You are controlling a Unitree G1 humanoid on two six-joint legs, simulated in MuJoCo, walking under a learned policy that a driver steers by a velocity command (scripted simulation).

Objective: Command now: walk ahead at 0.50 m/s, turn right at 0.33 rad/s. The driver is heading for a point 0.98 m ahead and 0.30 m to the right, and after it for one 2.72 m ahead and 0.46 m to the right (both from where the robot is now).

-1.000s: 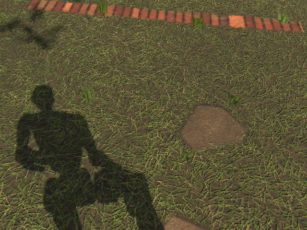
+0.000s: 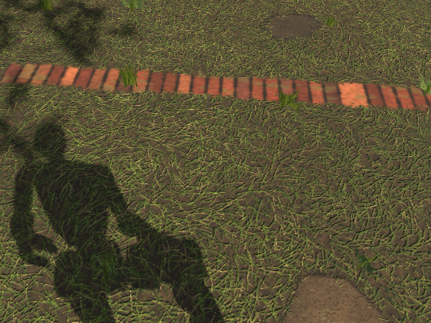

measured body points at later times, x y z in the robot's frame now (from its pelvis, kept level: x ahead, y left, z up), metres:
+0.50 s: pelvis +0.28 -0.08 +0.00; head +0.31 -0.10 +0.44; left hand +0.45 +0.17 -0.11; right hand +0.37 -0.38 -0.11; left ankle +0.34 +0.09 -0.67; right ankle +0.29 -0.14 -0.75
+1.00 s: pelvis +0.57 -0.11 +0.00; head +0.59 -0.11 +0.45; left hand +0.82 +0.06 -0.11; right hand +0.49 -0.38 -0.12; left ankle +0.62 -0.02 -0.75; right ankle +0.52 -0.25 -0.68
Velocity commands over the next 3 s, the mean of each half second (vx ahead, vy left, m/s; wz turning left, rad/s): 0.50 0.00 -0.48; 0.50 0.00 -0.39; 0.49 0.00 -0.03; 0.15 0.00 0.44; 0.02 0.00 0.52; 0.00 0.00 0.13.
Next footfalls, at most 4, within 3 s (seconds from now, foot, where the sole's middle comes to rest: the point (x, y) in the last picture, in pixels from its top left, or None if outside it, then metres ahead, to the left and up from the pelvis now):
0.30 right None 0.33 -0.15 -0.78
0.78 left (223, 273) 0.65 -0.04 -0.78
1.28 right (320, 239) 0.77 -0.39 -0.78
1.76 left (280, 175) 1.06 -0.28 -0.78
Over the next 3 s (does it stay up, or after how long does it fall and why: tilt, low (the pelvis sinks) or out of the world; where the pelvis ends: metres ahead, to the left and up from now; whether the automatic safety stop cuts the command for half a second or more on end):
stays up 0.92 -0.36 -0.01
